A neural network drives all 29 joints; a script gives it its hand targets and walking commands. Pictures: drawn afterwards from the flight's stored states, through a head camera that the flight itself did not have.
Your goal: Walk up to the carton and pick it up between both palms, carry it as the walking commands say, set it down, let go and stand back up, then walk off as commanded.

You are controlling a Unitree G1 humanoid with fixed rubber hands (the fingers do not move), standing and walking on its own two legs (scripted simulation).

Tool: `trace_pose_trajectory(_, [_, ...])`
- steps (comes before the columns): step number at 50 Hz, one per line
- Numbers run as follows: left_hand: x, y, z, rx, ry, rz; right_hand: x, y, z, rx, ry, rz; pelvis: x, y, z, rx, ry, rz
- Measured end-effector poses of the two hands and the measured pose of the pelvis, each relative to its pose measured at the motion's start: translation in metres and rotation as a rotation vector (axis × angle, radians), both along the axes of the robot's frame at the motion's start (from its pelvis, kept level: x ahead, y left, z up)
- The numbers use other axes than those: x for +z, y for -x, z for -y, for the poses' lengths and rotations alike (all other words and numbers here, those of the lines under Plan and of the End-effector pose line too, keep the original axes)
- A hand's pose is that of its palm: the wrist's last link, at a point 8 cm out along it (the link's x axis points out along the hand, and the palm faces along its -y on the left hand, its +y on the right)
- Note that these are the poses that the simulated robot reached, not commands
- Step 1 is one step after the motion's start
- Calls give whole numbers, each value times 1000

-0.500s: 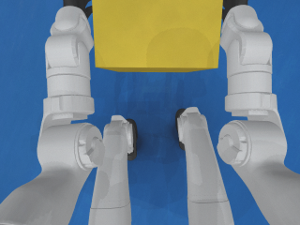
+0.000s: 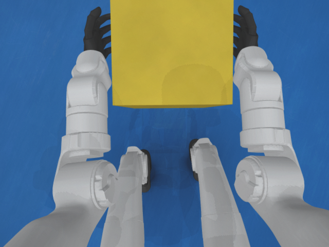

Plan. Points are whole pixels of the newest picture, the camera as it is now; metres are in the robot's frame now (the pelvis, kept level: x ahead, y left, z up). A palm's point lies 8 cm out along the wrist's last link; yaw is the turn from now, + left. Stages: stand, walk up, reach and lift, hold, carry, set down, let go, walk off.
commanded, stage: reach and lift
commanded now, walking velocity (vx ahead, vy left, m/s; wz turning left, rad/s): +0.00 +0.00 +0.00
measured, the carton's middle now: (170, 64) +0.49 -0.03 -0.12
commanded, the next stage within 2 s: none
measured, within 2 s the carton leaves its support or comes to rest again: neither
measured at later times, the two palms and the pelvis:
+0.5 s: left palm (60, 36) +0.48 +0.13 +0.07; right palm (275, 34) +0.45 -0.17 +0.07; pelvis +0.07 +0.00 +0.08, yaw +0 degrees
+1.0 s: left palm (34, 34) +0.45 +0.13 +0.12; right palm (296, 30) +0.43 -0.17 +0.12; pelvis +0.13 +0.00 +0.12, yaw +0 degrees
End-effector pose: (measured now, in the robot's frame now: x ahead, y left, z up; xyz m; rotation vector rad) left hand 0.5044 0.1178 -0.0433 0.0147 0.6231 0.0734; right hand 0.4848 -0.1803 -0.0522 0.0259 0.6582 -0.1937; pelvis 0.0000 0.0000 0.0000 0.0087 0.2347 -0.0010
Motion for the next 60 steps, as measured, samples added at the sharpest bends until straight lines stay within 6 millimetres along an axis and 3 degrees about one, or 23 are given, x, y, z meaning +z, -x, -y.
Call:
trace_pose_trajectory(9, [30, 21, -1, -1, 2, -52, 33, 21, -1, -16, -17, -49, 20, -20, 3, 6, 3, -87])
trace_pose_trajectory(15, [80, 25, -5, 5, 17, -40, 80, 25, -5, -4, -15, -36, 39, -43, 4, -1, 3, -136])
trace_pose_trajectory(19, [102, 25, -7, -20, 6, -71, 104, 28, -6, -1, -2, -65, 56, -56, 4, 1, 12, -115])
trace_pose_trajectory(24, [117, 27, -8, -23, -4, -70, 118, 30, -7, 0, 0, -64, 74, -72, 3, 3, 14, -81])
trace_pose_trajectory(33, [122, 36, -11, -24, -13, -74, 122, 39, -11, 5, 2, -68, 97, -96, 2, 1, 8, -58])
trace_pose_trajectory(42, [143, 43, -11, -12, 6, -54, 144, 48, -10, -5, 0, -48, 113, -118, 2, 6, 11, -8])
trace_pose_trajectory(60, [195, 61, -16, -22, -24, -32, 196, 62, -15, 16, 18, -27, 131, -132, 0, 1, 14, 198])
